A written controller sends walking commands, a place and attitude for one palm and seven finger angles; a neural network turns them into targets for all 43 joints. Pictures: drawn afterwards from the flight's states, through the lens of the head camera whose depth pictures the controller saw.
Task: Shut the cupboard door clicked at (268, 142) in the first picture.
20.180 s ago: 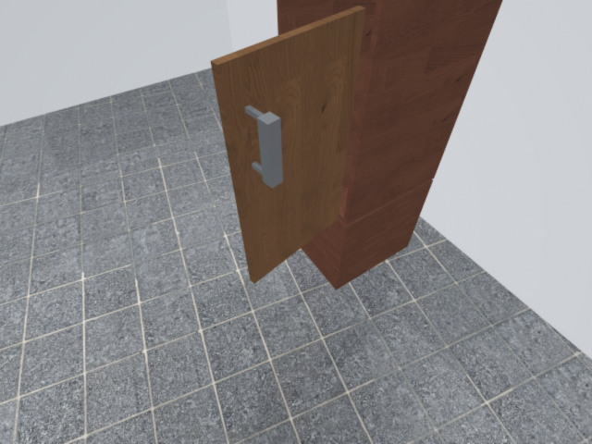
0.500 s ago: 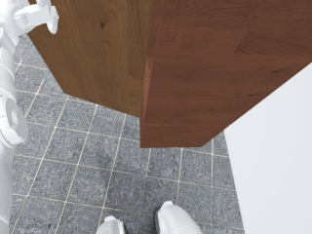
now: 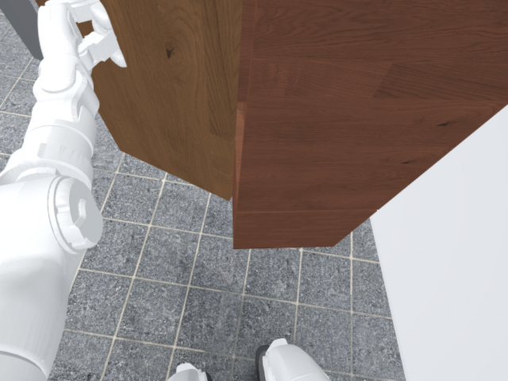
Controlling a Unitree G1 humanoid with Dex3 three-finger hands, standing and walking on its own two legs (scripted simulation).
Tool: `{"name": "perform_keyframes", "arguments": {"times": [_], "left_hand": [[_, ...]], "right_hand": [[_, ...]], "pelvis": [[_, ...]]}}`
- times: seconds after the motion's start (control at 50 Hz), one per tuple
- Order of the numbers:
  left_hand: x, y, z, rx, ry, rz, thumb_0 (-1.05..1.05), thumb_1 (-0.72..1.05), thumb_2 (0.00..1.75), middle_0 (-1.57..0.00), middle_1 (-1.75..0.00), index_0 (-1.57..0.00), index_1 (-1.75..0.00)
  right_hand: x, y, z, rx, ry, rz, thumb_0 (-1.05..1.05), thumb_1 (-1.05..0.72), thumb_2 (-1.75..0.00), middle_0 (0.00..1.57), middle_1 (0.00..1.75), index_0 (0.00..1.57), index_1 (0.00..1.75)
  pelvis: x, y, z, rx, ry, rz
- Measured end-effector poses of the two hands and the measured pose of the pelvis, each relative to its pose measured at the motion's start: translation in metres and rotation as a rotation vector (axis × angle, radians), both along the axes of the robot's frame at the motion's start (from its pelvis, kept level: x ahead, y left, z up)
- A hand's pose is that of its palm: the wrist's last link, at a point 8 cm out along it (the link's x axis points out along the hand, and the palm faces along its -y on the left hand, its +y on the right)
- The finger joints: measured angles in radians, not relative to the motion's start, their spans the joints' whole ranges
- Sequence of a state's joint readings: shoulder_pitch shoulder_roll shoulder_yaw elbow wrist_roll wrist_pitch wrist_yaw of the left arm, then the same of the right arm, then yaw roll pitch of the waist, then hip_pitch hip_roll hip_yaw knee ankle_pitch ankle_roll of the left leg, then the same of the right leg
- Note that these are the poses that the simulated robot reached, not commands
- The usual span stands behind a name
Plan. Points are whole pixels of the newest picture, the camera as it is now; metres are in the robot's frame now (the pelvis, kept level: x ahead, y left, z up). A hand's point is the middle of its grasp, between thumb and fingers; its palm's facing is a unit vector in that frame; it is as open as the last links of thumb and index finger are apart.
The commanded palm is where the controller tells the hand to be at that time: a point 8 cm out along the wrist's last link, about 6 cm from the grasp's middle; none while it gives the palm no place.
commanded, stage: pull the fist back off the door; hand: left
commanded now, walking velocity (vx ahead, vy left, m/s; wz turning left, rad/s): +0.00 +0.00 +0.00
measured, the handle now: (33, 5) +0.66 +0.20 +0.14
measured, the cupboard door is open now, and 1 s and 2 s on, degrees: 62 62 62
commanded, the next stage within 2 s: draw the hand back to the body in 0.54 s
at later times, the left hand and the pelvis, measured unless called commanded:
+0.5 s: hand (106, 87) +0.49 +0.10 +0.15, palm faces +0.05 -1.00 -0.01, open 3.2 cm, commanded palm +0.46 +0.15 +0.14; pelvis +0.00 -0.01 +0.02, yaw +1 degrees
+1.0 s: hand (59, 134) +0.42 +0.15 +0.15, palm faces +0.07 -1.00 -0.01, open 3.1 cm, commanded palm +0.37 +0.20 +0.17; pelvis -0.01 -0.01 +0.03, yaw -1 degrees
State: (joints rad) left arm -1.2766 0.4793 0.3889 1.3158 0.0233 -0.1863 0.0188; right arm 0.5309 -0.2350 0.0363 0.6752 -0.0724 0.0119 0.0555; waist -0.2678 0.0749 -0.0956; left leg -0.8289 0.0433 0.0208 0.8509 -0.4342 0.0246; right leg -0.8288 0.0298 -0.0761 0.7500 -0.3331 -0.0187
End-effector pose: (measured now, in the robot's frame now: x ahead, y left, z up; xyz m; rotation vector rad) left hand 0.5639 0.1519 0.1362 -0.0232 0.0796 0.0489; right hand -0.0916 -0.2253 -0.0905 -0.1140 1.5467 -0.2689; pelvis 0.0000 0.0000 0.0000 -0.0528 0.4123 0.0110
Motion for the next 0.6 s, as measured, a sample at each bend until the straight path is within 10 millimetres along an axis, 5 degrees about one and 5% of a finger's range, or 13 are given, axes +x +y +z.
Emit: {"name": "perform_keyframes", "arguments": {"times": [0.2, 0.42, 0.6], "left_hand": [[-0.031, 0.003, 0.009, 0.036, -0.056, 0.004, 0.02, 0.91, 0.91, -1.3, -1.5, -1.3, -1.5], [-0.084, 0.008, 0.003, 0.031, -0.076, 0.008, 0.02, 0.91, 0.9, -1.3, -1.5, -1.3, -1.5], [-0.106, 0.0, 0.013, 0.04, -0.075, -0.006, 0.02, 0.9, 0.9, -1.3, -1.5, -1.31, -1.5]], "right_hand": [[0.016, -0.015, 0.002, -0.003, -0.072, -0.013, 0.01, -0.91, -0.89, 0.2, 0.3, 0.2, 0.3], [0.085, -0.045, -0.001, -0.059, -0.26, 0.083, 0.01, -0.91, -0.89, 0.2, 0.3, 0.2, 0.3], [0.123, -0.044, -0.004, -0.054, -0.4, 0.132, 0.01, -0.91, -0.89, 0.2, 0.3, 0.2, 0.3]], "pelvis": [[0.009, -0.003, 0.012, 0.017, -0.077, -0.026], [0.001, -0.006, 0.016, 0.027, -0.155, -0.001], [-0.012, -0.008, 0.016, 0.037, -0.194, 0.013]]}}
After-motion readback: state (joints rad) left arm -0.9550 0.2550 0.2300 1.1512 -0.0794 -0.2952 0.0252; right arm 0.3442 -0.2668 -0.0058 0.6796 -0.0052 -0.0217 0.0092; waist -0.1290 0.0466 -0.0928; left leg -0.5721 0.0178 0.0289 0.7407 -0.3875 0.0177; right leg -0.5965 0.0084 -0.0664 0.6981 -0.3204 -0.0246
